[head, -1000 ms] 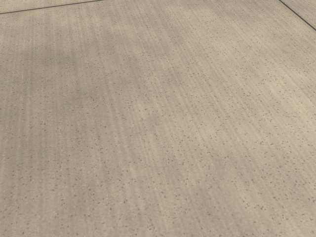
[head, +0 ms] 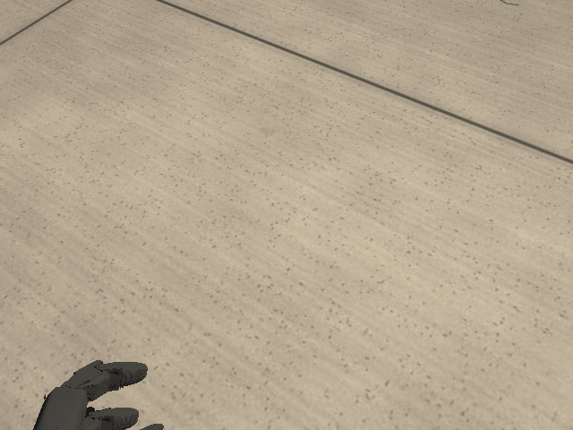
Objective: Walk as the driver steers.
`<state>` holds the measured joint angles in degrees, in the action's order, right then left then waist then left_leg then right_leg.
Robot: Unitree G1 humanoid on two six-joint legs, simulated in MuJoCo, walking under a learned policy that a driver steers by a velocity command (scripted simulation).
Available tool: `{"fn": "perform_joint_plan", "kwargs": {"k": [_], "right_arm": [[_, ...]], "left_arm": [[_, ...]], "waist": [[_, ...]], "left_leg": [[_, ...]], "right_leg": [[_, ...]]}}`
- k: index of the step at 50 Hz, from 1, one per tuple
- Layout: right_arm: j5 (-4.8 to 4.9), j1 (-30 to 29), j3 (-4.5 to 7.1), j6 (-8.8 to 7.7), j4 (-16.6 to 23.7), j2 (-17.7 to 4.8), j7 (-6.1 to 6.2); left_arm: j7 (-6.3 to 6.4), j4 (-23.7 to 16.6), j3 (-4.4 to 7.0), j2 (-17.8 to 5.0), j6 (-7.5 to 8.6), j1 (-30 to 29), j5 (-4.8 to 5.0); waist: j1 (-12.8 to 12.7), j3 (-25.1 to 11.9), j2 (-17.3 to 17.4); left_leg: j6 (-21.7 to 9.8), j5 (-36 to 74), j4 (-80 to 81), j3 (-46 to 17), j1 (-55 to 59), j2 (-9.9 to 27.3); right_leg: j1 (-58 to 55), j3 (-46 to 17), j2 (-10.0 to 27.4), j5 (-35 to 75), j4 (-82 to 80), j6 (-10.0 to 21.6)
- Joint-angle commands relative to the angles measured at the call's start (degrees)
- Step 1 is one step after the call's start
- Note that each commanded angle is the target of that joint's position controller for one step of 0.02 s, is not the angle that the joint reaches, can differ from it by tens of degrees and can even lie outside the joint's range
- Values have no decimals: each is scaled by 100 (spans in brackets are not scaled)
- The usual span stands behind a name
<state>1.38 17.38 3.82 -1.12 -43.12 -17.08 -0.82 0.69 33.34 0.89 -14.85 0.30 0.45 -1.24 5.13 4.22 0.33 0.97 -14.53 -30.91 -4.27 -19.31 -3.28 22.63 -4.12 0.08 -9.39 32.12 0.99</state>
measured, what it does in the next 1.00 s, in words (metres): steps on the spot, turning left: left foot, then right foot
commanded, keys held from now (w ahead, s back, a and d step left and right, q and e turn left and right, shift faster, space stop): q+shift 0.56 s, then shift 0.44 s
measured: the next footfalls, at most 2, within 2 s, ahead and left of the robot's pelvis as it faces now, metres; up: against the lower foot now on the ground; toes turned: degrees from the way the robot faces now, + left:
left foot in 0.36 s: +0.06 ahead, +0.16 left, +0.00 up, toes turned +23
right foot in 0.82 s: +0.19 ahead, -0.02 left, +0.00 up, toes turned +41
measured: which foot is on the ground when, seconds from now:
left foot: up 0.00-0.34, down 0.36-0.82, up 0.84-1.00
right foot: down 0.00-0.36, up 0.38-0.80, down 0.82-1.00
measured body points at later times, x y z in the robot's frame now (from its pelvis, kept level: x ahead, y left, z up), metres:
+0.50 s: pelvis +0.04 +0.05 +0.00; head +0.07 +0.10 +0.45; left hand +0.07 +0.39 -0.10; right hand +0.30 -0.15 -0.07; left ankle +0.02 +0.15 -0.73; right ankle +0.08 -0.10 -0.64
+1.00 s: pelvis +0.08 +0.03 +0.01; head +0.11 +0.03 +0.46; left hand +0.02 +0.33 -0.08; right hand +0.38 -0.07 -0.09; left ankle -0.04 +0.13 -0.68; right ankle +0.16 -0.04 -0.73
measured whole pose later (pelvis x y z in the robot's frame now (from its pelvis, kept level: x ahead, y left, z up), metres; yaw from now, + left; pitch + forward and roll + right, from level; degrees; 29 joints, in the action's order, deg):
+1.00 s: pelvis +0.08 +0.03 +0.01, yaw +39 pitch +1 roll +1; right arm 0.2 9.3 3.7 3.0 -35.5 -17.7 1.2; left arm 0.7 41.7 2.6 -13.5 0.6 9.5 -0.6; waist -1.3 1.3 2.5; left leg 4.7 -29.1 -52.8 -7.1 -22.6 -3.2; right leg 16.2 -1.8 0.0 -13.2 28.1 0.8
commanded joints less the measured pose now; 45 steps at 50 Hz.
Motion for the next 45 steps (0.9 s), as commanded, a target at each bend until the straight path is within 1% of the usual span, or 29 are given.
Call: {"fn": "perform_joint_plan", "kwargs": {"k": [1, 2, 3, 4, 5, 8, 11, 13, 15, 17, 18, 19, 20, 21, 22, 23, 24, 26, 28, 30, 35, 37, 39, 40, 41, 42, 43, 44, 45], "right_arm": [[57, -353, 70, -71, 836, -458, 44], [67, -271, 191, 13, 749, -807, 115], [67, -68, 260, 130, 636, -860, 182], [26, 156, 293, 257, 501, -840, 255], [-11, 272, 305, 343, 489, -771, 282], [-2, 14, 245, 404, 729, -468, 260], [-31, -413, 112, 378, 1000, -206, 81], [-29, -476, 129, 381, 1103, -323, -32], [-13, -414, 187, 435, 1160, -464, -97], [-17, -151, 268, 487, 1105, -519, -90], [-68, 122, 375, 484, 1022, -743, -9], [-108, 372, 627, 442, 1107, -1681, 125], [-306, 187, 593, 297, 1347, -1876, 95], [-337, 228, 539, 170, 1325, -1602, 20], [-241, 44, 494, 99, 1273, -1474, 46], [-89, -297, 442, 124, 1309, -1269, 101], [-15, -618, 379, 181, 1399, -1124, 168], [-72, -827, 332, 267, 1511, -1040, 255], [-67, -756, 364, 295, 1518, -1098, 307], [-63, -815, 358, 315, 1534, -1103, 340], [-154, -860, 276, 363, 1508, -1029, 238], [-152, -921, 231, 367, 1496, -976, 192], [-104, -1087, 175, 368, 1489, -883, 180], [-89, -1040, 142, 361, 1449, -794, 183], [-163, -827, 77, 328, 1420, -579, 188], [-199, -428, 49, 272, 1416, -466, 174], [-231, -701, 116, 231, 1441, -727, 205], [-167, -920, 220, 232, 1414, -1006, 230], [-127, -973, 255, 263, 1343, -981, 246]], "left_arm": [[118, -121, 490, -1358, -162, 1164, -208], [113, -181, 401, -1042, -118, 879, -135], [103, -175, 334, -778, -67, 494, -55], [100, -219, 288, -624, -21, 200, -17], [101, -202, 284, -595, 7, 4, -9], [163, -94, 323, -549, 36, -5, -37], [201, 36, 445, -752, -18, 156, 0], [169, 129, 547, -957, -37, 284, 42], [101, 200, 612, -1037, -8, 337, 165], [43, 278, 628, -949, 22, 317, 295], [-3, 430, 610, -758, 28, 642, 281], [-44, 275, 557, -520, 31, 729, 71], [7, -80, 493, -468, 46, 95, -65], [48, -74, 555, -726, 45, -244, 10], [97, -52, 553, -694, 52, -245, 92], [156, 79, 575, -730, 47, -44, 65], [188, 118, 604, -813, 43, 64, 30], [139, 241, 595, -746, 65, 264, 43], [109, 320, 540, -623, 89, 269, 85], [77, 429, 489, -584, 76, 356, 102], [-17, 440, 471, -692, 56, 378, 124], [-50, 406, 472, -723, 95, 412, 126], [-96, 433, 464, -672, 157, 623, 116], [-114, 447, 463, -677, 186, 726, 74], [-94, 374, 495, -928, 200, 745, -43], [-54, 355, 552, -1315, 166, 542, -109], [-43, 381, 462, -953, 177, 612, -152], [-31, 353, 427, -844, 195, 624, -99], [-2, 379, 440, -888, 185, 630, -25]], "waist": [[-822, -1525, -1657], [-742, -1122, -1251], [-548, -817, -1126], [-428, -724, -1008], [-340, -641, -940], [-355, -670, -747], [-532, -882, -688], [-565, -987, -773], [-509, -988, -840], [-298, -988, -673], [-241, -961, -160], [-336, -873, 1791], [-207, -1182, 2135], [67, -1384, 1239], [-123, -1199, 922], [-336, -1082, 540], [-482, -1034, 625], [-612, -1160, 675], [-565, -1223, 571], [-531, -1308, 637], [-367, -1157, 928], [-343, -1089, 978], [-516, -1043, 959], [-591, -992, 856], [-471, -1034, 278], [-29, -895, -1013], [-298, -921, -1417], [-476, -833, -1165], [-507, -825, -931]], "left_leg": [[45, -2309, -2331, 198, -1838, 121], [155, -1947, -3090, 117, -1961, 404], [244, -1617, -3488, 143, -2087, 493], [373, -1379, -3836, 173, -2031, 562], [493, -1121, -4131, 203, -1952, 612], [632, -544, -3675, 359, -1817, 804], [526, -338, -2375, 529, -1255, 932], [378, -357, -1821, 742, -850, 850], [182, -377, -1284, 872, -565, 779], [-115, 234, -311, 1028, 151, 557], [-364, 1024, 237, 727, 767, 464], [-1032, 3774, 639, -1375, 1793, 1862], [-2124, 3890, 883, -2923, 1909, 2518], [-2097, 3245, 1030, -2546, 1962, 2367], [-1804, 2758, 1008, -2186, 1827, 2060], [-1517, 2384, 966, -1885, 1667, 1814], [-1386, 2288, 961, -1742, 1393, 1682], [-1307, 2359, 944, -1597, 1127, 1416], [-1272, 2157, 894, -1682, 1160, 1290], [-1234, 1884, 802, -1661, 1131, 1282], [-1286, 1554, 698, -1993, 595, 1283], [-1304, 1685, 588, -2189, 627, 1295], [-1167, 1649, 414, -2214, 535, 1138], [-966, 1278, 334, -2146, 365, 965], [-632, 382, -119, -1818, 85, 602], [-251, -1086, -859, -889, -414, -225], [31, -1864, -1524, -584, -496, -138], [164, -1982, -2253, -575, -646, -12], [258, -1916, -2719, -568, -819, -24]], "right_leg": [[-2129, -2192, 2685, 1157, -1322, 1578], [-1779, -1935, 2320, 509, -1478, 1553], [-1536, -1427, 1966, 217, -1532, 1305], [-1350, -986, 1749, 364, -1551, 1158], [-1155, -636, 1681, 762, -1547, 1144], [-1173, 106, 1563, 1194, -1513, 1121], [-1373, 499, 1673, 1449, -1321, 1133], [-1454, 598, 1858, 1705, -1199, 1110], [-1559, 677, 2015, 1781, -969, 970], [-1323, 1009, 1913, 1334, -355, 541], [-878, 1301, 1572, 619, 402, 164], [815, 1819, 789, -1688, 2354, -449], [2048, 728, -1, -3085, 3641, -656], [2188, 125, 37, -2815, 4126, -505], [2222, -43, 80, -2297, 4032, -354], [2218, -118, 173, -1831, 3758, -322], [2019, -161, 184, -1507, 3485, -328], [1598, -113, -32, -1092, 3171, -407], [1448, -159, -210, -887, 2436, -489], [1185, -155, -210, -723, 1891, -555], [391, -45, -156, -885, 1213, -500], [201, -11, -123, -1013, 876, -409], [-359, 91, -108, -503, -49, -255], [-828, 36, 6, 217, -706, -140], [-1263, -659, 695, 915, -1007, 91], [-1362, -1598, 1517, 1983, -1157, 776], [-1045, -2297, 2055, 1842, -1392, 1484], [-1104, -2241, 1995, 1635, -1410, 1577], [-1216, -1981, 1806, 1470, -1347, 1449]]}}
Velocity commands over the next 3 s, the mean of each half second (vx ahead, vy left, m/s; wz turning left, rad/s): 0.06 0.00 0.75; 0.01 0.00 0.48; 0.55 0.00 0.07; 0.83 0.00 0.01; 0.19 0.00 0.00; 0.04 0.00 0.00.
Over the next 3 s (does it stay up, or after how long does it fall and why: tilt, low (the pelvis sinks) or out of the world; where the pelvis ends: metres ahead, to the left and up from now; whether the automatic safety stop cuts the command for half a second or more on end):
stays up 0.76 0.43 0.01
